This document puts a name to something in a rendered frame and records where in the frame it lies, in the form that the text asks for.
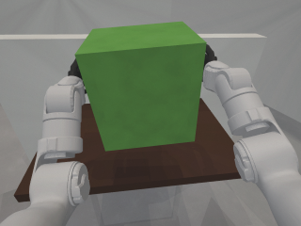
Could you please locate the robot right upper arm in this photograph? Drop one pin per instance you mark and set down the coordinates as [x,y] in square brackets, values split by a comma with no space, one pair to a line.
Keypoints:
[268,161]

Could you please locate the left robot forearm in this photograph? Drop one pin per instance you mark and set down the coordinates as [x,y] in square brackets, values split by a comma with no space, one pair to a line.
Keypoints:
[62,117]

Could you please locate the right robot hand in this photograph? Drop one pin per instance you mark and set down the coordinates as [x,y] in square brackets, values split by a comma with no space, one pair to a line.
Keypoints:
[209,56]

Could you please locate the right robot forearm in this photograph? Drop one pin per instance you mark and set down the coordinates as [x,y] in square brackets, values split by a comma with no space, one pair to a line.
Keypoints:
[247,115]

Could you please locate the carton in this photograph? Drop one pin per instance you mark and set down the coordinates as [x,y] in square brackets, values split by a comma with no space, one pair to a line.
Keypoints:
[143,83]

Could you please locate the table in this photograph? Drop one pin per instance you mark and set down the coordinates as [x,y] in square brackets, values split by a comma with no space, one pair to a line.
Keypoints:
[210,158]

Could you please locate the robot left upper arm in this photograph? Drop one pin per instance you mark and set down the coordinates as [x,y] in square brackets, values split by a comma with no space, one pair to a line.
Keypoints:
[56,190]

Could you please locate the left robot hand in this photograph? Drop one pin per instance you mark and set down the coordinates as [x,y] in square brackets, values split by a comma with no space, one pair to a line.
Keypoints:
[74,71]

